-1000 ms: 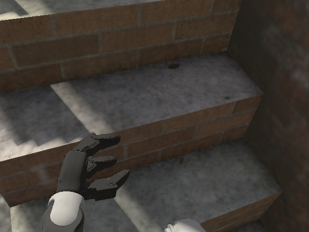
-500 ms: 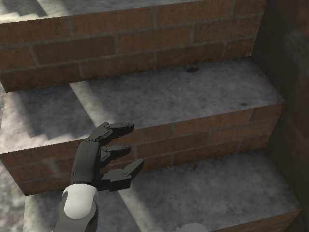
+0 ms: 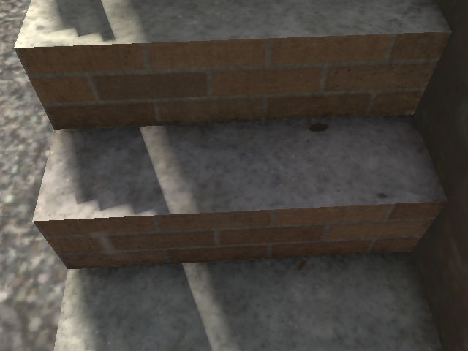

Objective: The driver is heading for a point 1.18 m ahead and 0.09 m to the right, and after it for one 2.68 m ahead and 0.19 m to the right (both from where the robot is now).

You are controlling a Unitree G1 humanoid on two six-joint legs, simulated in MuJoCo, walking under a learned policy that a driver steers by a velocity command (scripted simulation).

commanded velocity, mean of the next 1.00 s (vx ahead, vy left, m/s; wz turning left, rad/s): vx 0.50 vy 0.00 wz -0.07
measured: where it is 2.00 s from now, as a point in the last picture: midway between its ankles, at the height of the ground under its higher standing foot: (254, 230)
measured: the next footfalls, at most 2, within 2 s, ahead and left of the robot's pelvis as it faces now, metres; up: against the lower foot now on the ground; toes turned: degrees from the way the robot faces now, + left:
right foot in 0.28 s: -0.12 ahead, -0.06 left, -0.19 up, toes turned -11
left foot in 0.66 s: +0.17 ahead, +0.23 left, +0.02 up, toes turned +8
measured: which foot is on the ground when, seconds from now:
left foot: down 0.00-0.20, up 0.22-0.64, down 0.66-1.00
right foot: down 0.00-0.02, up 0.04-0.26, down 0.28-0.70, up 0.72-1.00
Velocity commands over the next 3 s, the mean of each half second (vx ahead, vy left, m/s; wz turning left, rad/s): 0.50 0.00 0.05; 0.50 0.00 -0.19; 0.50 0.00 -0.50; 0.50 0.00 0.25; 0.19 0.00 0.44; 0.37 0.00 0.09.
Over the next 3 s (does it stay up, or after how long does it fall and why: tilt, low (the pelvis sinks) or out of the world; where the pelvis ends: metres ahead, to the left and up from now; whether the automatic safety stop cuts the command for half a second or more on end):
stays up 0.44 -0.15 0.47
